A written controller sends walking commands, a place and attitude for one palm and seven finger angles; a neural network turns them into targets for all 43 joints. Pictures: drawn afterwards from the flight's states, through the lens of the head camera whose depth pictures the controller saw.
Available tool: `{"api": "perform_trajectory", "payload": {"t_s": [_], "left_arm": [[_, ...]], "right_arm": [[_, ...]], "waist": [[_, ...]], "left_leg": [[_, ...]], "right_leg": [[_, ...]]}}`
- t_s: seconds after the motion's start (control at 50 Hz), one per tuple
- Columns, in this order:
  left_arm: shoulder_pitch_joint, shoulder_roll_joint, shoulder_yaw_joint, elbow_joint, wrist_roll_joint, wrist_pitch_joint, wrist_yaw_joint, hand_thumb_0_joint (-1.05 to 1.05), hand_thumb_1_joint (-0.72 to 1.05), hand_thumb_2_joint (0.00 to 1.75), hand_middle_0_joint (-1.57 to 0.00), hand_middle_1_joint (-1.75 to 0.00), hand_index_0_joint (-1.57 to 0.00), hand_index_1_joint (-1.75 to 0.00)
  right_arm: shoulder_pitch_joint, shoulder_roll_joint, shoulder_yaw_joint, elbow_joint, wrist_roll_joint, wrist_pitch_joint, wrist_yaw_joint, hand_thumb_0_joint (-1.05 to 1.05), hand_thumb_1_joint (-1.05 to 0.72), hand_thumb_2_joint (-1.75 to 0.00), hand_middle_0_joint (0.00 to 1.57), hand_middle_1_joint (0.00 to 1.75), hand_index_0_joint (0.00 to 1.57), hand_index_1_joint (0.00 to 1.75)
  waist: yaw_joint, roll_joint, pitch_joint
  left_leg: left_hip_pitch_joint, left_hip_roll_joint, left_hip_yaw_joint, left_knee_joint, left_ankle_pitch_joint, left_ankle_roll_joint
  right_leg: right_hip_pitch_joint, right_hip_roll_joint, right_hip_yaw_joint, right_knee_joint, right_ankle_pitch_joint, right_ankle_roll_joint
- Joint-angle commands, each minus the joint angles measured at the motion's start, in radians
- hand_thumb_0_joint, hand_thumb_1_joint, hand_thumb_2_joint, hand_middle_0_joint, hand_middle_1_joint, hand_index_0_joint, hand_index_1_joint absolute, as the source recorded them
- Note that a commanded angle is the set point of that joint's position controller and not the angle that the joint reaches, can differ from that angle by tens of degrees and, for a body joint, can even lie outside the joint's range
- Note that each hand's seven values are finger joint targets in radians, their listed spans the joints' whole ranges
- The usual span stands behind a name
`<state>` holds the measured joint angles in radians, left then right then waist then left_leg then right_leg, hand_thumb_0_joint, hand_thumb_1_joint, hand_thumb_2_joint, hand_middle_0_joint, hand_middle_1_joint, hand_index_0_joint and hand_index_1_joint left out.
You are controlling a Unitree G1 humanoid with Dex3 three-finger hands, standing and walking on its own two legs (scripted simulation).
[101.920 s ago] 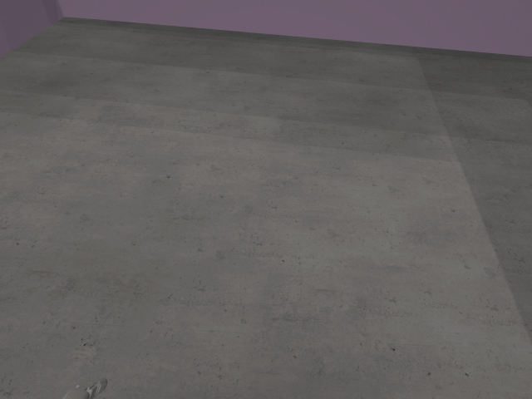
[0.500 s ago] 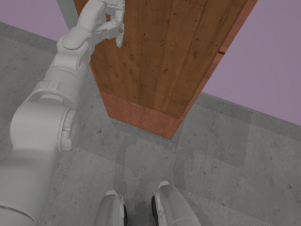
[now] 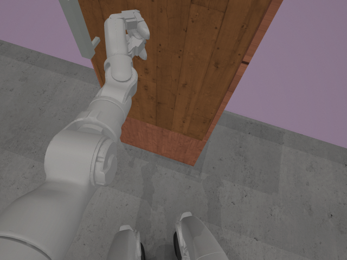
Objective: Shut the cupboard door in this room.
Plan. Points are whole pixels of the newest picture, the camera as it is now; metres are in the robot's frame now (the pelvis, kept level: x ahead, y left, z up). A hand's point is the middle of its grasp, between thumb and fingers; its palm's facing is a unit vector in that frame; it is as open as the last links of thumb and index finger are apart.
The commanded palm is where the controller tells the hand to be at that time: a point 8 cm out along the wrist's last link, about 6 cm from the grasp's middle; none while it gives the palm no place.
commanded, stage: pull the fist back off the door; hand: left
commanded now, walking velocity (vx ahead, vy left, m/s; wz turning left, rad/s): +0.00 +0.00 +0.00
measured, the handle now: (84, 23) +0.62 +0.09 +0.13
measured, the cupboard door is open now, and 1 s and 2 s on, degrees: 0 0 0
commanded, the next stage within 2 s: draw the hand back to the body in 0.50 s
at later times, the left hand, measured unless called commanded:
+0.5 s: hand (141, 66) +0.50 -0.01 +0.12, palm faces -0.04 -1.00 -0.08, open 3.1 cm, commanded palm +0.48 +0.03 +0.14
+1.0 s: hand (85, 89) +0.40 +0.08 +0.18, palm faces -0.05 -1.00 -0.04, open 3.1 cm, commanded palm +0.38 +0.12 +0.18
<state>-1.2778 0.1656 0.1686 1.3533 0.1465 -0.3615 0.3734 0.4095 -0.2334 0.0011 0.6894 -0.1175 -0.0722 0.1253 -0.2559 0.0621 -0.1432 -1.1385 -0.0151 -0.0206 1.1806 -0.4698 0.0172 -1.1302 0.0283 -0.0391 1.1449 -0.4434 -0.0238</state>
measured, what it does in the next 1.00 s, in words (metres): rises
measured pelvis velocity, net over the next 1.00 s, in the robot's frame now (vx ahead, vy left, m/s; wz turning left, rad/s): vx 0.05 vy -0.02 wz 0.01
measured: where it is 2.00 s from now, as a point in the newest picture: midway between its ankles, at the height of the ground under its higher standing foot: outside the picture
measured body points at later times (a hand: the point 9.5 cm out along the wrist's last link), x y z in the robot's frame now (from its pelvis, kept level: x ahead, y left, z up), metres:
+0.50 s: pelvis +0.04 -0.02 +0.04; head +0.14 -0.05 +0.48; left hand +0.49 +0.04 +0.12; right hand +0.07 -0.27 -0.09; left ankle +0.04 +0.11 -0.64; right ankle +0.05 -0.11 -0.64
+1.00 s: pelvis +0.05 -0.02 +0.08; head +0.08 -0.04 +0.52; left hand +0.40 +0.13 +0.19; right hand +0.18 -0.26 -0.04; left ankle +0.04 +0.11 -0.64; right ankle +0.05 -0.11 -0.64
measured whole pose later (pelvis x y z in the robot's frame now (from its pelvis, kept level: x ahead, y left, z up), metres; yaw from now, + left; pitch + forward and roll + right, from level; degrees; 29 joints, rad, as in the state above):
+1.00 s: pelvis +0.05 -0.02 +0.08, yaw +0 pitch +6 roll +0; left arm -0.22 0.12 -0.03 0.31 -0.15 -0.23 0.01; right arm 0.30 -0.25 0.00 0.57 0.04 0.04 0.01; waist -0.01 0.05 -0.08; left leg -0.46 -0.01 -0.02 0.75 -0.40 0.00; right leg -0.47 0.04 -0.02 0.75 -0.39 -0.04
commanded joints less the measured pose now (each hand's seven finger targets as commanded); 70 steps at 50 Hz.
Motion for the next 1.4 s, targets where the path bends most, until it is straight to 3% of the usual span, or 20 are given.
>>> {"api": "perform_trajectory", "payload": {"t_s": [0.0, 0.08, 0.14, 0.24, 0.3, 0.34, 0.38, 0.46, 0.52, 0.6, 0.66, 0.74, 0.84, 0.96, 1.04, 1.1, 1.12, 1.16, 1.32, 1.38], "left_arm": [[-0.564, 0.059, -0.064, -0.224, -0.042, 0.0, -0.082, 0.0, 0.9, 0.9, -1.3, -1.5, -1.3, -1.5], [-0.463, 0.001, -0.056, -0.256, -0.151, 0.031, -0.13, 0.0, 0.9, 0.9, -1.3, -1.5, -1.3, -1.5], [-0.343, -0.003, -0.032, -0.328, -0.193, -0.016, -0.142, 0.0, 0.9, 0.9, -1.3, -1.5, -1.3, -1.5], [-0.178, 0.017, -0.013, -0.409, -0.136, -0.123, -0.1, 0.0, 0.9, 0.9, -1.3, -1.5, -1.3, -1.5], [-0.057, 0.048, 0.006, -0.464, -0.092, -0.14, -0.078, 0.0, 0.9, 0.9, -1.3, -1.5, -1.3, -1.5], [0.02, 0.01, -0.041, -0.549, -0.084, -0.133, -0.083, 0.0, 0.9, 0.9, -1.3, -1.5, -1.3, -1.5], [0.061, -0.018, -0.079, -0.648, -0.1, -0.119, -0.099, 0.0, 0.9, 0.9, -1.3, -1.5, -1.3, -1.5], [0.01, -0.101, -0.19, -0.82, -0.164, -0.085, -0.141, 0.0, 0.9, 0.9, -1.3, -1.5, -1.3, -1.5], [0.047, -0.097, -0.182, -0.802, -0.197, -0.066, -0.159, 0.0, 0.9, 0.9, -1.3, -1.5, -1.3, -1.5], [0.085, -0.133, -0.215, -0.664, -0.185, -0.049, -0.17, 0.0, 0.9, 0.9, -1.3, -1.5, -1.3, -1.5], [0.288, 0.023, -0.055, -0.667, -0.185, -0.028, -0.174, 0.0, 0.9, 0.9, -1.3, -1.5, -1.3, -1.5], [0.483, 0.066, -0.026, -0.877, -0.203, 0.003, -0.22, 0.0, 0.9, 0.9, -1.3, -1.5, -1.3, -1.5], [0.604, -0.006, -0.153, -1.199, -0.248, 0.015, -0.315, 0.0, 0.9, 0.9, -1.3, -1.5, -1.3, -1.5], [0.693, -0.052, -0.266, -1.31, -0.309, 0.113, -0.407, 0.0, 0.9, 0.9, -1.3, -1.5, -1.3, -1.5], [0.779, 0.044, -0.176, -1.344, -0.313, 0.202, -0.407, 0.0, 0.9, 0.9, -1.24, -1.44, -1.24, -1.44], [0.871, 0.108, -0.098, -1.427, -0.328, 0.237, -0.404, 0.0, 0.9, 0.9, -1.16, -1.35, -1.16, -1.35], [0.876, 0.167, -0.149, -1.514, -0.254, 0.226, -0.371, 0.0, 0.9, 0.9, -1.13, -1.32, -1.13, -1.32], [0.952, 0.202, -0.087, -1.564, -0.252, 0.243, -0.341, 0.0, 0.9, 0.9, -1.08, -1.26, -1.08, -1.26], [1.188, 0.154, -0.121, -1.699, -0.219, 0.301, -0.315, 0.0, 0.9, 0.9, -0.86, -1.02, -0.86, -1.02], [1.252, 0.179, -0.094, -1.776, -0.213, 0.305, -0.305, 0.0, 0.9, 0.9, -0.78, -0.93, -0.78, -0.93]], "right_arm": [[0.199, -0.198, -0.072, -0.051, 0.037, 0.019, -0.024, 0.0, -0.9, -0.9, 0.2, 0.3, 0.2, 0.3], [0.188, -0.189, -0.064, -0.073, 0.054, 0.028, -0.04, 0.0, -0.9, -0.9, 0.2, 0.3, 0.2, 0.3], [0.174, -0.181, -0.063, -0.089, 0.053, 0.028, -0.041, 0.0, -0.9, -0.9, 0.2, 0.3, 0.2, 0.3], [0.175, -0.163, -0.071, -0.091, 0.044, 0.035, -0.024, 0.0, -0.9, -0.9, 0.2, 0.3, 0.2, 0.3], [0.16, -0.153, -0.08, -0.11, 0.048, 0.054, -0.019, 0.0, -0.9, -0.9, 0.2, 0.3, 0.2, 0.3], [0.139, -0.143, -0.083, -0.132, 0.055, 0.064, -0.017, 0.0, -0.9, -0.9, 0.2, 0.3, 0.2, 0.3], [0.121, -0.139, -0.087, -0.148, 0.067, 0.068, -0.023, 0.0, -0.9, -0.9, 0.2, 0.3, 0.2, 0.3], [0.087, -0.131, -0.09, -0.155, 0.087, 0.068, -0.053, 0.0, -0.9, -0.9, 0.2, 0.3, 0.2, 0.3], [0.059, -0.126, -0.086, -0.133, 0.098, 0.06, -0.074, 0.0, -0.9, -0.9, 0.2, 0.3, 0.2, 0.3], [0.035, -0.114, -0.072, -0.104, 0.099, 0.053, -0.08, 0.0, -0.9, -0.9, 0.2, 0.3, 0.2, 0.3], [0.004, -0.124, -0.064, -0.149, 0.101, 0.069, -0.082, 0.0, -0.9, -0.9, 0.2, 0.3, 0.2, 0.3], [-0.045, -0.106, -0.051, -0.225, 0.12, 0.087, -0.08, 0.0, -0.9, -0.9, 0.2, 0.3, 0.2, 0.3], [-0.11, -0.107, -0.053, -0.282, 0.146, 0.084, -0.089, 0.0, -0.9, -0.9, 0.2, 0.3, 0.2, 0.3], [-0.189, -0.11, -0.036, -0.273, 0.175, 0.05, -0.134, 0.0, -0.9, -0.9, 0.2, 0.3, 0.2, 0.3], [-0.247, -0.112, -0.014, -0.286, 0.177, 0.046, -0.151, 0.0, -0.9, -0.9, 0.2, 0.3, 0.2, 0.3], [-0.293, -0.103, 0.0, -0.313, 0.176, 0.049, -0.158, 0.0, -0.9, -0.9, 0.2, 0.3, 0.2, 0.3], [-0.326, -0.071, -0.001, -0.312, 0.172, 0.064, -0.18, 0.0, -0.9, -0.9, 0.2, 0.3, 0.2, 0.3], [-0.337, -0.072, 0.001, -0.316, 0.166, 0.069, -0.197, 0.0, -0.9, -0.9, 0.2, 0.3, 0.2, 0.3], [-0.354, -0.073, 0.023, -0.306, 0.153, 0.068, -0.203, 0.0, -0.9, -0.9, 0.2, 0.3, 0.2, 0.3], [-0.355, -0.082, 0.02, -0.303, 0.147, 0.052, -0.206, 0.0, -0.9, -0.9, 0.2, 0.3, 0.2, 0.3]], "waist": [[-0.06, 0.006, -0.49], [-0.026, -0.046, -0.471], [0.02, -0.08, -0.461], [0.064, -0.087, -0.42], [0.101, -0.096, -0.431], [0.119, -0.082, -0.46], [0.127, -0.08, -0.496], [0.086, -0.131, -0.469], [0.088, -0.188, -0.415], [0.085, -0.157, -0.308], [0.181, -0.127, -0.383], [0.244, -0.13, -0.444], [0.218, -0.182, -0.355], [0.181, -0.119, -0.13], [0.224, -0.101, -0.104], [0.266, -0.094, -0.133], [0.265, -0.127, -0.108], [0.277, -0.124, -0.117], [0.263, -0.012, 0.037], [0.268, -0.005, 0.028]], "left_leg": [[0.449, 0.013, -0.061, -0.217, 0.054, 0.009], [0.455, 0.01, -0.044, -0.247, 0.087, 0.01], [0.451, 0.007, -0.021, -0.26, 0.146, 0.008], [0.429, 0.002, 0.013, -0.257, 0.221, 0.011], [0.418, -0.007, 0.041, -0.262, 0.263, 0.014], [0.45, -0.009, 0.055, -0.271, 0.314, 0.013], [0.514, -0.005, 0.056, -0.281, 0.368, 0.011], [0.58, -0.005, 0.054, -0.304, 0.367, 0.019], [0.573, -0.006, 0.049, -0.32, 0.332, 0.019], [0.558, -0.011, 0.044, -0.327, 0.28, 0.017], [0.554, -0.023, 0.06, -0.359, 0.322, 0.015], [0.571, -0.025, 0.085, -0.405, 0.405, 0.009], [0.698, -0.015, 0.075, -0.451, 0.416, 0.022], [0.803, 0.003, 0.045, -0.512, 0.286, 0.03], [0.807, -0.002, 0.028, -0.554, 0.21, 0.026], [0.819, -0.003, 0.031, -0.58, 0.245, 0.022], [0.832, 0.002, 0.018, -0.631, 0.259, 0.022], [0.857, 0.01, 0.016, -0.653, 0.295, 0.024], [0.976, 0.036, -0.002, -0.765, 0.33, 0.007], [1.009, 0.042, -0.012, -0.793, 0.357, 0.005]], "right_leg": [[0.221, 0.003, 0.012, -0.239, 0.094, 0.01], [0.302, 0.007, 0.012, -0.277, 0.121, 0.013], [0.38, 0.01, 0.016, -0.291, 0.173, 0.01], [0.444, 0.007, 0.029, -0.278, 0.276, 0.008], [0.533, 0.0, 0.05, -0.28, 0.369, 0.01], [0.594, -0.002, 0.059, -0.284, 0.454, 0.01], [0.63, -0.001, 0.058, -0.29, 0.517, 0.009], [0.68, -0.001, 0.065, -0.338, 0.556, 0.023], [0.694, -0.006, 0.07, -0.367, 0.542, 0.032], [0.618, -0.017, 0.065, -0.38, 0.463, 0.029], [0.75, -0.026, 0.084, -0.379, 0.531, 0.023], [0.937, -0.049, 0.101, -0.378, 0.778, 0.033], [0.944, -0.039, 0.075, -0.435, 0.795, 0.045], [0.784, -0.02, 0.045, -0.548, 0.409, 0.026], [0.788, -0.025, 0.038, -0.575, 0.255, 0.015], [0.859, -0.029, 0.036, -0.573, 0.287, 0.008], [0.909, -0.055, 0.089, -0.632, 0.287, 0.016], [0.958, -0.056, 0.084, -0.653, 0.323, 0.017], [0.951, -0.031, 0.03, -0.724, 0.316, 0.002], [0.984, -0.03, 0.022, -0.741, 0.325, 0.0]]}}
